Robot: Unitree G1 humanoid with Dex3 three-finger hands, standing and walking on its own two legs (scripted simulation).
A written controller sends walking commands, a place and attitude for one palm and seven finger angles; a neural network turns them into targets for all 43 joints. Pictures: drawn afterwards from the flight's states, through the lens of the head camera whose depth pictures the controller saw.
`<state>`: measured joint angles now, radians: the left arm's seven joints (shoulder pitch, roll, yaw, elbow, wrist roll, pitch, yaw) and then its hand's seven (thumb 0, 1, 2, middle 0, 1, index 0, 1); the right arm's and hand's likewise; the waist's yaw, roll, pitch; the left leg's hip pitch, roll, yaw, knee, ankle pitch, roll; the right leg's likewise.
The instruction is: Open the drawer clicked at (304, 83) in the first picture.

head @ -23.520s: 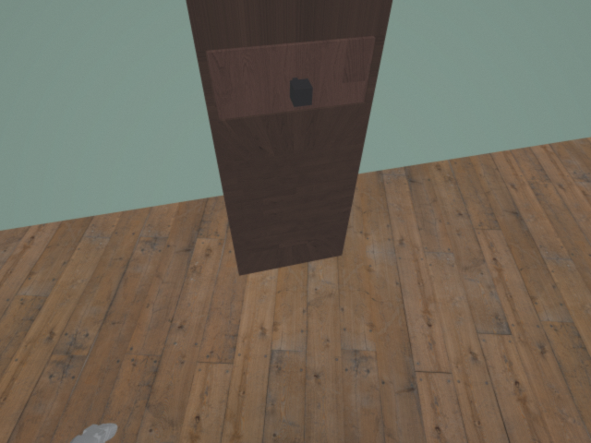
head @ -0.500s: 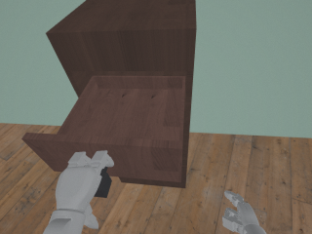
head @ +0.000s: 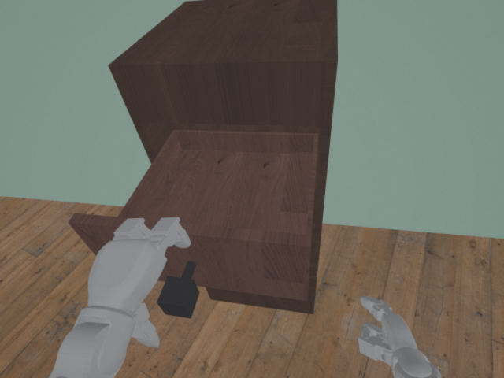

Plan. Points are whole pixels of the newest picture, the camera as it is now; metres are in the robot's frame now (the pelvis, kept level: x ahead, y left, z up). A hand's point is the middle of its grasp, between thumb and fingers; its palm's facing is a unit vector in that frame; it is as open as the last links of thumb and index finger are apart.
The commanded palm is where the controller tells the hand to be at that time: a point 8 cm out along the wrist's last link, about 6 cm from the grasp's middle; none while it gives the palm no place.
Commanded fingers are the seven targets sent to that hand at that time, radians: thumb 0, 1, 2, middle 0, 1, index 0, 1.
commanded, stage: lift the hand off the handle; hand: left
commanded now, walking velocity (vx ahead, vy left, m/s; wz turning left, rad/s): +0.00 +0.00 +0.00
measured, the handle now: (183, 284) +0.24 +0.17 +0.04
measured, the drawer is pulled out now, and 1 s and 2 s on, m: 0.28 0.28 0.28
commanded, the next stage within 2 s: draw the hand back to the body in 0.62 s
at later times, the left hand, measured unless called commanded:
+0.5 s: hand (140, 237) +0.22 +0.18 +0.19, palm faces +0.24 -0.12 -0.96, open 13.9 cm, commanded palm +0.17 +0.18 +0.25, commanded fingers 0.00 -0.50 0.30 -0.30 -1.20 -0.30 -1.20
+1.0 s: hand (114, 248) +0.20 +0.21 +0.18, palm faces +0.19 -0.10 -0.98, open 13.9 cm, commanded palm +0.15 +0.20 +0.24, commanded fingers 0.00 -0.50 0.30 -0.30 -1.20 -0.30 -1.20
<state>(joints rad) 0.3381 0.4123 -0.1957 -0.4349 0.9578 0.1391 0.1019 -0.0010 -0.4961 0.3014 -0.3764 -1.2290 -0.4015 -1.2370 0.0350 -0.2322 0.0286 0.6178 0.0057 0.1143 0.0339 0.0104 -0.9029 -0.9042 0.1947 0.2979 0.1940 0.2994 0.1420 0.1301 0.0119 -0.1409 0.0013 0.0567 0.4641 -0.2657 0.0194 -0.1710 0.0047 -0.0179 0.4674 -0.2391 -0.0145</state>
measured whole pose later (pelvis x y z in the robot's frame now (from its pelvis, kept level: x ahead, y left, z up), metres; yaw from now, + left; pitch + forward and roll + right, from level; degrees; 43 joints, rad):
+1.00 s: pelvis -0.01 -0.01 +0.00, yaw +1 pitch -3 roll +0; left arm 0.30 0.56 0.06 -0.61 0.75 0.17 -0.07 0.00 -0.50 0.30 -0.32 -1.20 -0.32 -1.20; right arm 0.05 -0.28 0.04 0.59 0.05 0.11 0.04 0.01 -0.90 -0.90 0.19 0.30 0.19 0.30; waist 0.11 0.15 0.01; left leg -0.16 0.00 0.04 0.46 -0.24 0.01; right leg -0.18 0.00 -0.04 0.47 -0.23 -0.02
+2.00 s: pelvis +0.03 +0.00 +0.00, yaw +1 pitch -2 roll -1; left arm 0.51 0.36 0.36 -0.62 -0.08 -0.14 0.12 0.00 0.38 0.68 -0.25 -0.63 -0.25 -0.63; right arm 0.16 -0.21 0.00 0.62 0.03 -0.10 -0.05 0.01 -0.90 -0.90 0.20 0.30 0.20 0.30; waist 0.06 0.07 0.01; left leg -0.13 0.00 0.03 0.47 -0.31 0.02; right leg -0.13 0.01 -0.04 0.43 -0.27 -0.01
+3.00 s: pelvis -0.05 +0.00 -0.01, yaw +1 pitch +1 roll +0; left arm 0.58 0.45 0.50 -0.69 -0.05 -0.24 0.16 0.01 0.88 0.90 -0.22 -0.30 -0.22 -0.30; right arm 0.20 -0.20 -0.01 0.57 0.04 -0.07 -0.07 0.01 -0.90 -0.90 0.20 0.30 0.20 0.30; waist 0.01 0.01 0.04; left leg -0.37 -0.01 0.05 0.59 -0.24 0.03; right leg -0.39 -0.01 -0.03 0.58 -0.22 -0.01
